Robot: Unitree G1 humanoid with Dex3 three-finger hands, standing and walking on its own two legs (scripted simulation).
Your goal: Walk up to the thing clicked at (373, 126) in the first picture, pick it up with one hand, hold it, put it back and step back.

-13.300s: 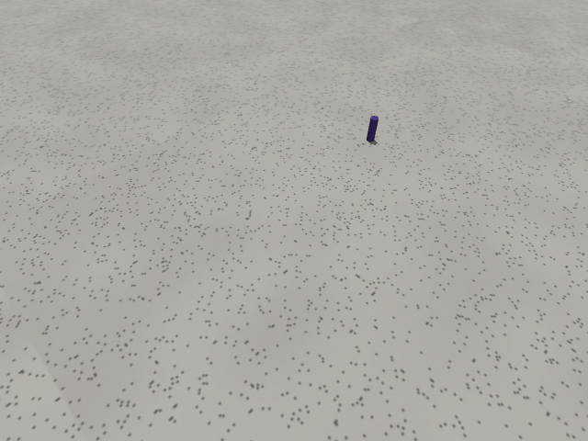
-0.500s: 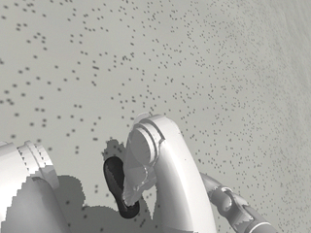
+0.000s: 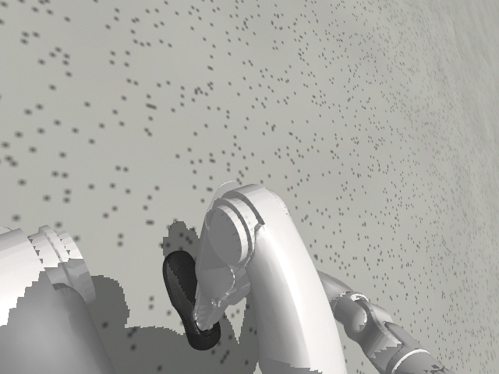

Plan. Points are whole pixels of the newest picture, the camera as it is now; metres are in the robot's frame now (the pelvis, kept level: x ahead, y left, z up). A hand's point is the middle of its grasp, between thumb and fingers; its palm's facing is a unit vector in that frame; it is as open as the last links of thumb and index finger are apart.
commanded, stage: close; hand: left
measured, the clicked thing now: out of the picture +0.46 +0.33 -0.21
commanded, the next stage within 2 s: settle in 0.10 s
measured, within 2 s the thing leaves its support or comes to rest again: leaves its support in 0.52 s
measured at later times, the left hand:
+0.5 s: hand out of the picture +0.44 +0.31 -0.18, palm faces +0.41 -0.91 -0.01, open 7.9 cm
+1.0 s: hand out of the picture +0.42 +0.35 -0.06, palm faces +0.41 -0.91 -0.03, open 7.9 cm
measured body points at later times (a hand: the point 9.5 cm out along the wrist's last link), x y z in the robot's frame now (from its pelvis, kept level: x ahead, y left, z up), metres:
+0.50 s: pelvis +0.00 +0.00 +0.00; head +0.24 +0.20 +0.33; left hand +0.41 +0.36 -0.17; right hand +0.17 -0.24 -0.03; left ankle +0.08 +0.12 -0.25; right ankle +0.14 -0.12 -0.25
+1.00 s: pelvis +0.01 -0.01 +0.02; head +0.20 +0.16 +0.39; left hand +0.39 +0.39 -0.06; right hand +0.19 -0.24 -0.04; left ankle +0.08 +0.12 -0.25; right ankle +0.14 -0.12 -0.25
